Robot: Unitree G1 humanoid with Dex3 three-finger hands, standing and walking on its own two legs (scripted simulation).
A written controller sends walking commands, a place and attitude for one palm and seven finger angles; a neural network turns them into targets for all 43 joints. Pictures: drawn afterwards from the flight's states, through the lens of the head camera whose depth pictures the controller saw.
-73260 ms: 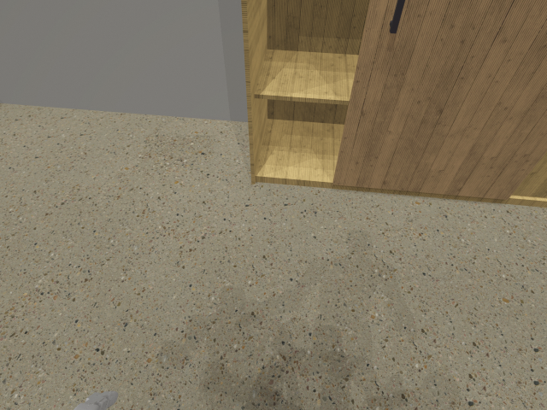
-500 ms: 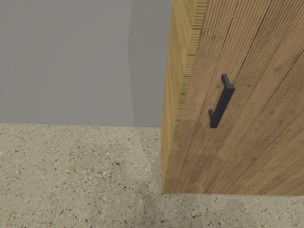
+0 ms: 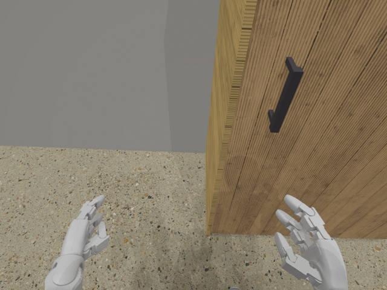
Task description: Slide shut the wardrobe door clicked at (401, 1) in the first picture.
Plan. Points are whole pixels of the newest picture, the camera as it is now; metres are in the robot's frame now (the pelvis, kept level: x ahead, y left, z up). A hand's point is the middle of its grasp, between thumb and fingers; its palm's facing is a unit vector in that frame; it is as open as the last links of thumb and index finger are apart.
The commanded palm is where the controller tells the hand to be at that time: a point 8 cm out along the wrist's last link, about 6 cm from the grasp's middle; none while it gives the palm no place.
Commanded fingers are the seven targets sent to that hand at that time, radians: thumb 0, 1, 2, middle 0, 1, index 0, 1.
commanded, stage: raise the hand with hooked fingers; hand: right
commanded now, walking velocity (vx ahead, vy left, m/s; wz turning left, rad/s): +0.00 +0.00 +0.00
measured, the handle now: (281, 97) +0.47 -0.16 +0.18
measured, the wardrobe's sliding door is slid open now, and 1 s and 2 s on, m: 0.00 0.00 0.00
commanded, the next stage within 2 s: move the hooked fingers beside the handle in 1.70 s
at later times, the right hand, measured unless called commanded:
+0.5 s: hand (340, 227) +0.23 -0.22 +0.10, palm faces +0.03 +1.00 -0.08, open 11.5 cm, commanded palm +0.20 -0.28 +0.11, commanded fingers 0.00 0.17 -0.44 0.28 0.99 0.28 0.99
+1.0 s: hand out of the picture +0.26 -0.28 +0.17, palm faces +0.07 +0.99 -0.09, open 13.8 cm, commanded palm +0.23 -0.33 +0.18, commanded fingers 0.00 0.50 -0.30 0.30 1.20 0.30 1.20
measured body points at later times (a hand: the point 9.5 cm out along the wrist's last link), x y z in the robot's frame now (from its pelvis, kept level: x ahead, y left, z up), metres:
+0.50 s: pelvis +0.00 -0.01 +0.02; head +0.01 -0.01 +0.47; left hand +0.14 +0.23 -0.07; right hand +0.22 -0.28 +0.11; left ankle -0.01 +0.09 -0.68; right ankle +0.04 -0.13 -0.68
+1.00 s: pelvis +0.01 -0.02 +0.05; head +0.01 -0.01 +0.49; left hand +0.22 +0.19 -0.02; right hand +0.25 -0.34 +0.18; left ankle -0.01 +0.09 -0.68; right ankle +0.04 -0.13 -0.68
